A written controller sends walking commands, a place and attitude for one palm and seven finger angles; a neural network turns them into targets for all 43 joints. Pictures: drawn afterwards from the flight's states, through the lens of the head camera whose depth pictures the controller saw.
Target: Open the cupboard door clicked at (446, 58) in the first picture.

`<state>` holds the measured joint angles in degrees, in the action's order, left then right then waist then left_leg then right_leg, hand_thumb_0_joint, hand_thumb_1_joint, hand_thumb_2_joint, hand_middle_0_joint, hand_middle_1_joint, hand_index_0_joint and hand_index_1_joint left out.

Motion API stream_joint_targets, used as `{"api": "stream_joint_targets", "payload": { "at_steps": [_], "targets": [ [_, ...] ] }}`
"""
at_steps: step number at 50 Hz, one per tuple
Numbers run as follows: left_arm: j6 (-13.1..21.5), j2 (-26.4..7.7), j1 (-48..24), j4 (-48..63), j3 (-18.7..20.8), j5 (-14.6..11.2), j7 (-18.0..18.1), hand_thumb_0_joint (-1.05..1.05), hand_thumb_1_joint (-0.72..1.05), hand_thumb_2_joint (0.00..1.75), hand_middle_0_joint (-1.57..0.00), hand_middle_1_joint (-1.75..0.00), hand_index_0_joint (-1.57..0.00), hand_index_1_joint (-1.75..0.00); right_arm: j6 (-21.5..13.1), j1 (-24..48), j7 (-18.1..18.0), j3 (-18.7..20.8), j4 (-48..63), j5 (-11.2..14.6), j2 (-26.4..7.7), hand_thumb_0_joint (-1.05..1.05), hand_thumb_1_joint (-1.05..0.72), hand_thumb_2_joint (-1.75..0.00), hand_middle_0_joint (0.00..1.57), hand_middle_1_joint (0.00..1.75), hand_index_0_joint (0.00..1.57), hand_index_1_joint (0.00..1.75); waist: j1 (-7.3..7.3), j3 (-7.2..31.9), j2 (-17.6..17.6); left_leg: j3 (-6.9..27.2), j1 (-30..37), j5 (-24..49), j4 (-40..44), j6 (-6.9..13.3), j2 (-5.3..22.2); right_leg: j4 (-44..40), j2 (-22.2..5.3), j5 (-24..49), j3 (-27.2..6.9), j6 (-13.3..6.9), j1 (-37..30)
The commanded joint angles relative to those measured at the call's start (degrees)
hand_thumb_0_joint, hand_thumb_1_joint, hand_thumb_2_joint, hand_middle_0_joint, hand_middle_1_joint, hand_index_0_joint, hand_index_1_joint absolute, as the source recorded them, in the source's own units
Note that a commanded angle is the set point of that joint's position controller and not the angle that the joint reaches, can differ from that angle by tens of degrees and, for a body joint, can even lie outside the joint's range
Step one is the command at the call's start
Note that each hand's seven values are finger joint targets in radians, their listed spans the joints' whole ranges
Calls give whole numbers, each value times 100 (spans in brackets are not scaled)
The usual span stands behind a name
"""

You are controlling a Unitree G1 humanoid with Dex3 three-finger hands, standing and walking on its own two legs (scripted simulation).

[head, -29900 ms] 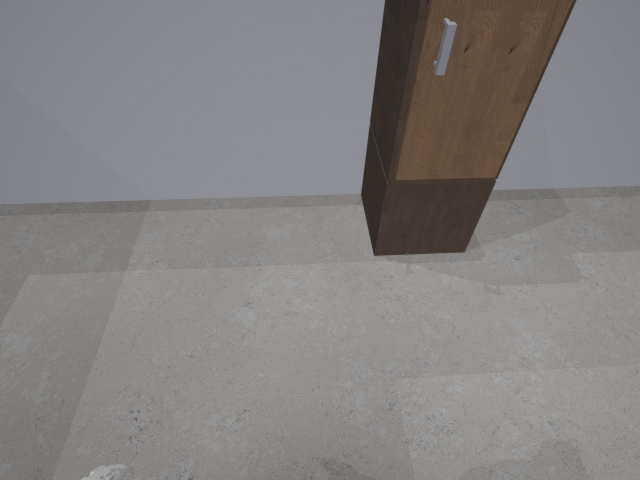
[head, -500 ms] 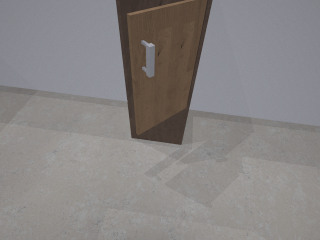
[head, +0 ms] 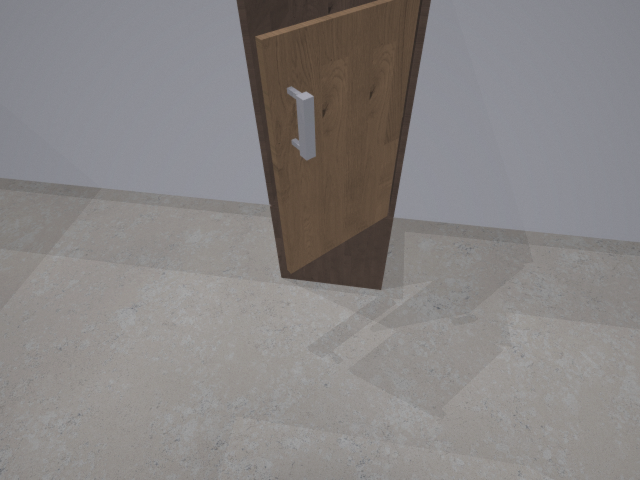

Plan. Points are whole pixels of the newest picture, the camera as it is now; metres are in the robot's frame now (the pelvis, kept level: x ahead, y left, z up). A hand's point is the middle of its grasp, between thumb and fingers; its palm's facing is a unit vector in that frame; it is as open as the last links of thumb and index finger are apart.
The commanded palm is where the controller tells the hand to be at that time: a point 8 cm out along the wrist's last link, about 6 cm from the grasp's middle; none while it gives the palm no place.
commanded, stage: let the arm hang, fingers relaxed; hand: left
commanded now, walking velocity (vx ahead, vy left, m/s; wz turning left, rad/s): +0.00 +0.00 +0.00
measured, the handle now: (300, 123) +0.67 +0.08 +0.10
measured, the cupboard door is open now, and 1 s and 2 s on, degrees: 47 47 47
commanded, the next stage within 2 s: look to check the result in 0.30 s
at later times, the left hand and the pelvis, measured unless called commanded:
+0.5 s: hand out of the picture +0.08 +0.21 -0.16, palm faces +0.00 -0.96 -0.30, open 7.4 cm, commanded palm none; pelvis +0.02 -0.01 +0.01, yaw +0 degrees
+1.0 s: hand out of the picture +0.10 +0.21 -0.15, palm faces +0.00 -0.95 -0.31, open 7.4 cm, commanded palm none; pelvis +0.04 -0.02 +0.01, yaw +0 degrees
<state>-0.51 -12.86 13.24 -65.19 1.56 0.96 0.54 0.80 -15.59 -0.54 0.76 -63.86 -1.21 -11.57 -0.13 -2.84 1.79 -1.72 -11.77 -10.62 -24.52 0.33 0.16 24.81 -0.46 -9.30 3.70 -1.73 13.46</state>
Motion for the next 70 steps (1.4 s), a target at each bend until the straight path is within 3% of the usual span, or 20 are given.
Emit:
{"api": "stream_joint_targets", "payload": {
  "at_steps": [1,10,18,21,28,35,47,51,53,54,56,62,64,66,67,68,69,70],
  "targets": [
    [123,-910,-33,261,168,2,76,0,90,90,-20,-30,-20,-30,-90,-192,-51,154,159,-28,-771,0,-90,-90,20,30,20,30,17,-213,-132,627,-315,-709,693,224,505,-776,-592,-1190,-792,-209,79],
    [200,-1007,-329,338,184,0,71,0,90,90,-20,-30,-20,-30,-152,136,-51,165,194,-5,-911,0,-90,-90,20,30,20,30,3,64,-17,579,-19,120,673,168,559,-757,-640,-347,-762,-183,-296],
    [227,-1088,-498,314,166,-17,61,0,90,90,-20,-30,-20,-30,-163,341,-56,152,176,-8,-1068,0,-90,-90,20,30,20,30,24,234,-56,578,216,350,748,134,601,-825,-665,-2,-760,-173,-490],
    [225,-1144,-578,294,161,-16,62,0,90,90,-20,-30,-20,-30,-145,399,-53,153,164,-5,-1103,0,-90,-90,20,30,20,30,32,113,-102,575,207,326,779,125,609,-873,-663,-39,-736,-166,-450],
    [242,-1250,-597,242,145,-24,60,0,90,90,-20,-30,-20,-30,-139,499,-52,143,146,5,-1234,0,-90,-90,20,30,20,30,45,244,-180,559,407,427,809,115,625,-935,-677,158,-762,-158,-532],
    [243,-1348,-615,229,159,-17,60,0,90,90,-20,-30,-20,-30,-115,586,-43,150,146,9,-1320,0,-90,-90,20,30,20,30,42,159,-209,522,440,232,817,116,605,-1102,-673,-231,-825,-151,-438],
    [279,-1401,-664,229,154,-31,72,0,90,90,-20,-30,-20,-30,-154,684,-62,140,141,8,-1404,0,-90,-90,20,30,20,30,38,396,-95,528,580,722,841,97,669,-940,-705,794,-777,-151,-766],
    [271,-1423,-705,251,157,-26,71,0,90,90,-20,-30,-20,-30,-142,727,-57,146,149,10,-1416,0,-90,-90,20,30,20,30,39,223,-135,503,528,549,883,87,656,-1031,-704,569,-794,-134,-677],
    [276,-1468,-716,260,168,-25,66,0,90,90,-20,-30,-20,-30,-150,722,-64,158,163,3,-1464,0,-90,-90,20,30,20,30,50,353,-158,463,654,655,839,85,681,-992,-688,783,-858,-147,-699],
    [253,-1437,-737,295,181,-25,63,0,90,90,-20,-30,-20,-30,-144,670,-80,169,177,0,-1445,0,-90,-90,20,30,20,30,67,378,-187,396,669,697,745,73,708,-912,-685,994,-888,-154,-670],
    [128,-986,-529,285,133,-24,89,0,90,90,-20,-30,-20,-30,-69,392,-101,98,152,-2,-906,0,-90,-90,20,30,20,30,90,421,-228,161,605,656,488,-10,714,-698,-701,1314,-985,-110,-604],
    [-84,-1046,-388,665,311,20,47,0,90,90,-20,-30,-20,-30,48,118,-186,268,512,10,-910,0,-90,-90,20,30,20,30,129,303,-438,-172,360,69,-109,-16,744,-299,-684,1361,-1420,-264,-91],
    [-123,-987,-434,824,340,24,15,0,90,90,-20,-30,-20,-30,40,91,-206,315,630,1,-955,0,-90,-90,20,30,20,30,150,266,-193,-58,449,47,-21,58,894,-28,-504,1213,-1412,-232,247],
    [-153,-863,-469,1000,348,30,-25,0,90,90,-20,-30,-20,-30,23,65,-224,377,735,-26,-1065,0,-90,-90,20,30,20,30,149,169,276,293,525,53,299,252,1323,610,-146,835,-1125,-103,698],
    [-165,-750,-460,1076,356,26,-54,0,90,90,-20,-30,-20,-30,2,58,-237,416,777,-48,-1174,0,-90,-90,20,30,20,30,122,180,592,615,564,242,572,465,1708,1273,49,404,-851,-29,901],
    [-196,-670,-497,1161,364,22,-81,0,90,90,-20,-30,-20,-30,-34,56,-244,444,819,-60,-1229,0,-90,-90,20,30,20,30,104,134,968,912,518,718,853,788,2198,2200,182,-1125,-535,54,1127],
    [-231,-613,-533,1242,398,27,-96,0,90,90,-20,-30,-20,-30,-63,83,-254,443,860,-84,-1207,0,-90,-90,20,30,20,30,85,107,1096,970,510,1196,903,1033,2435,2915,117,-1973,-516,96,1318],
    [-237,-576,-508,1288,416,23,-104,0,90,90,-20,-30,-20,-30,-88,152,-264,433,915,-83,-1158,0,-90,-90,20,30,20,30,9,124,793,838,554,1490,713,1089,2479,3047,-59,-2079,-646,78,1373]
  ]
}}
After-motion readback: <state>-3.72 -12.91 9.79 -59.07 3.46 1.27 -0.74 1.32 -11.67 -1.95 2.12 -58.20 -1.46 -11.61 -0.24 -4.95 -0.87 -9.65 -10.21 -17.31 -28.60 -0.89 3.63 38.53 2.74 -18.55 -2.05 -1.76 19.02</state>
